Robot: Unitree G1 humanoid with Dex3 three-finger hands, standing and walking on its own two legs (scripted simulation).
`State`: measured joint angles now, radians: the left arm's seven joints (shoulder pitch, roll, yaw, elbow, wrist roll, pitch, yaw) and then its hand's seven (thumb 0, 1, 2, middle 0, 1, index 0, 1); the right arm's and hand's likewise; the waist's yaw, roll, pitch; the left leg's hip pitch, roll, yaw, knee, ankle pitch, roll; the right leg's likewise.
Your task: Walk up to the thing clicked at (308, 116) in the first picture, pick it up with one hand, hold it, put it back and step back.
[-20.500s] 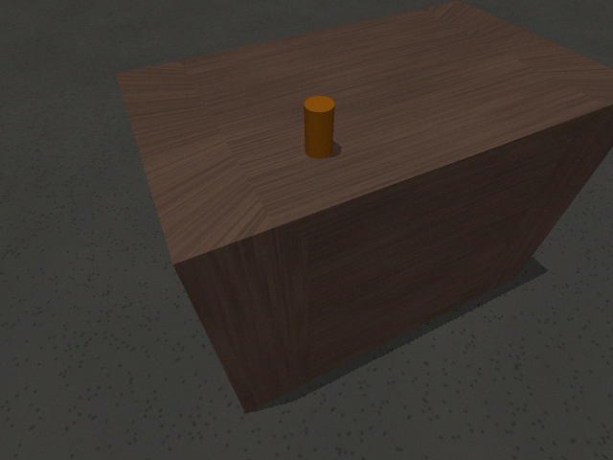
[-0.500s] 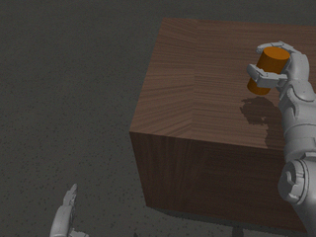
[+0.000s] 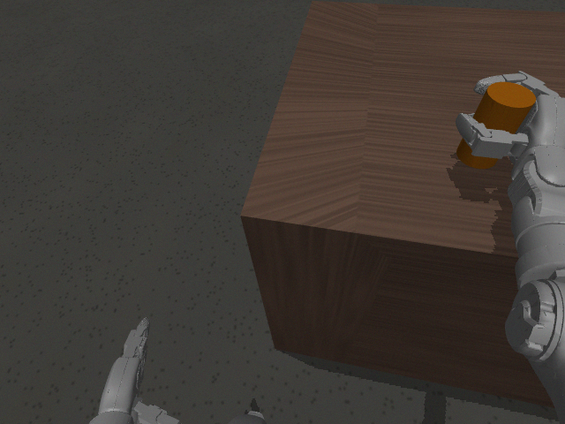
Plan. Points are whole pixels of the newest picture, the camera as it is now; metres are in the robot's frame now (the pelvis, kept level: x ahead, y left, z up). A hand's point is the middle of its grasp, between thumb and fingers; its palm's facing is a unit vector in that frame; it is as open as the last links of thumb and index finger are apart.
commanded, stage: lower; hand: right
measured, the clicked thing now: (492, 127) +0.50 -0.19 +0.14
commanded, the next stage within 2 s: loosen in 0.64 s
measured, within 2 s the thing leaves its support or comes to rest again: rests again in 0.54 s
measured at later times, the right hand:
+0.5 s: hand (479, 131) +0.52 -0.19 +0.12, palm faces +0.15 +0.99 +0.01, open 7.6 cm
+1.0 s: hand (483, 132) +0.52 -0.19 +0.11, palm faces +0.15 +0.99 +0.00, open 8.0 cm
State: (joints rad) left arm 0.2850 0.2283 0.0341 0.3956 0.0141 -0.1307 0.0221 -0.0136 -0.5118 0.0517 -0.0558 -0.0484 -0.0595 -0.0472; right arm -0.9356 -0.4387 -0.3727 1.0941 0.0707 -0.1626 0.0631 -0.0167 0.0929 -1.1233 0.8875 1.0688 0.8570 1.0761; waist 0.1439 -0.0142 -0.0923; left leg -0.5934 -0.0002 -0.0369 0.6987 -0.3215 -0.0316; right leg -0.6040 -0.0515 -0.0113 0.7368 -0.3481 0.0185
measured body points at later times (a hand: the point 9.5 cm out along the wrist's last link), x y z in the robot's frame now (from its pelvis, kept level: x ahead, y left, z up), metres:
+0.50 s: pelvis +0.00 +0.00 -0.01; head +0.08 -0.01 +0.43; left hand +0.15 +0.27 -0.06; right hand +0.50 -0.24 +0.12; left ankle +0.01 +0.14 -0.71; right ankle +0.00 -0.13 -0.71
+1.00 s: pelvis +0.00 +0.00 -0.02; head +0.09 -0.02 +0.42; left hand +0.14 +0.27 -0.06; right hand +0.51 -0.25 +0.12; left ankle +0.01 +0.14 -0.71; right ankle +0.00 -0.13 -0.71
